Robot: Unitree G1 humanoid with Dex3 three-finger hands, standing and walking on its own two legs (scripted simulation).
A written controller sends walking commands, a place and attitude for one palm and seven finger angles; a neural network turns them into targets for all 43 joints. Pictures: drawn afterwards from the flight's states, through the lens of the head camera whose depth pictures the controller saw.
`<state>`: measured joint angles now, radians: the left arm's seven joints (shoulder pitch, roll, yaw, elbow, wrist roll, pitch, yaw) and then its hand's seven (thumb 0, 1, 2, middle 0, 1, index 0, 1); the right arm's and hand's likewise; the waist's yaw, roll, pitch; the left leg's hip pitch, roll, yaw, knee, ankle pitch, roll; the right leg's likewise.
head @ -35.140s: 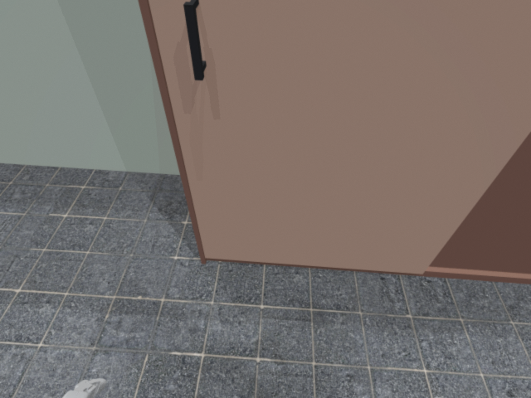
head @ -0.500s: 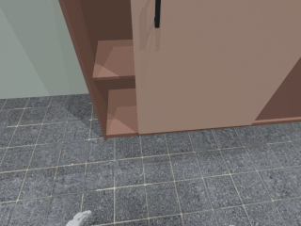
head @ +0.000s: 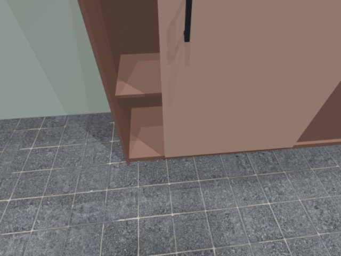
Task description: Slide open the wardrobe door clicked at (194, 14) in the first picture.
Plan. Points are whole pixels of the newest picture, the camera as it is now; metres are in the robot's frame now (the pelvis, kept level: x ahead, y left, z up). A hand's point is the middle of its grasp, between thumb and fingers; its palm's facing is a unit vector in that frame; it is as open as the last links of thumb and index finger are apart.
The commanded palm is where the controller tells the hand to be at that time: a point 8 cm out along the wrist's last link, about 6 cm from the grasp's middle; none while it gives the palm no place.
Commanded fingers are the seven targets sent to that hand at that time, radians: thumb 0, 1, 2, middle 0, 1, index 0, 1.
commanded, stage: let the arm hang, fingers relaxed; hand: left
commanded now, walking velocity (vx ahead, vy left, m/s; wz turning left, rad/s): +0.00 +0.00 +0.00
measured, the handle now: (187, 17) +0.83 -0.01 +0.20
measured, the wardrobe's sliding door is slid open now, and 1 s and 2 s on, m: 0.25 0.25 0.25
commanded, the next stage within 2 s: look to check the result in 0.36 s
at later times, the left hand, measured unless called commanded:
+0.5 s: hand out of the picture -0.02 +0.19 -0.18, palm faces -0.01 -0.99 -0.15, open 7.4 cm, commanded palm none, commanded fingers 0.00 0.90 0.90 -0.20 -0.30 -0.20 -0.30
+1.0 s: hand out of the picture +0.01 +0.21 -0.18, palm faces -0.02 -0.98 -0.21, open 7.4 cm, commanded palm none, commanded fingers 0.00 0.90 0.90 -0.20 -0.30 -0.20 -0.30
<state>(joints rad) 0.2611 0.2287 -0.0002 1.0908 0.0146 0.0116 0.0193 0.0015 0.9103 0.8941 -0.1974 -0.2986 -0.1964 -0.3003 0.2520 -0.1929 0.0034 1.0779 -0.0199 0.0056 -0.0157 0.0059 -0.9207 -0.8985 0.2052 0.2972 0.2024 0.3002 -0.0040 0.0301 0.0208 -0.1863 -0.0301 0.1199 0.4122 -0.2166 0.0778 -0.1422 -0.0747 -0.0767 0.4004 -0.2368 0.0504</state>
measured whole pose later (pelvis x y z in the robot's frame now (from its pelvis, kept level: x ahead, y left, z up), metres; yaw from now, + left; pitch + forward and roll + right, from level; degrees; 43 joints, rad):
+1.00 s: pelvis +0.00 +0.03 +0.00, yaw -1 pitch -1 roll +0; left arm 0.24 0.20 0.01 1.14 0.02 0.01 0.02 0.00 0.91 0.89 -0.20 -0.30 -0.20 -0.30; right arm 0.24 -0.20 -0.01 1.13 -0.01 -0.02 -0.03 0.00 -0.90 -0.90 0.20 0.30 0.20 0.30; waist -0.01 -0.01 0.04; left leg -0.17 -0.07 0.15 0.37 -0.20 0.12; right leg -0.14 -0.11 -0.05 0.38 -0.22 0.08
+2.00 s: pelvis -0.01 +0.04 -0.01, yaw -25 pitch +1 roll -2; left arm 0.18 0.29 0.10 0.93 0.03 0.08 -0.01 0.01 0.90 0.89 -0.20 -0.30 -0.20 -0.30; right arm 0.13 -0.19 -0.02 0.89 -0.02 0.01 -0.04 0.00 -0.90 -0.90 0.20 0.30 0.20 0.30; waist 0.03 -0.06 0.10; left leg -0.27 0.05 0.06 0.59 -0.33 0.03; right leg -0.48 0.06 0.09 0.94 -0.48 0.06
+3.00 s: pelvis +0.06 +0.04 +0.01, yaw -61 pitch +1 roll -4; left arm 0.21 0.27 0.09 0.93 0.04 0.05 -0.06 0.01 0.91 0.89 -0.20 -0.30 -0.20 -0.30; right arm 0.38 -0.17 -0.01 0.95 -0.03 -0.05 -0.03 0.00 -0.90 -0.90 0.20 0.30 0.20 0.30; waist 0.00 -0.04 0.05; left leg -0.07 0.08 0.18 0.37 -0.32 0.02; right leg -0.65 -0.02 -0.03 1.20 -0.26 0.03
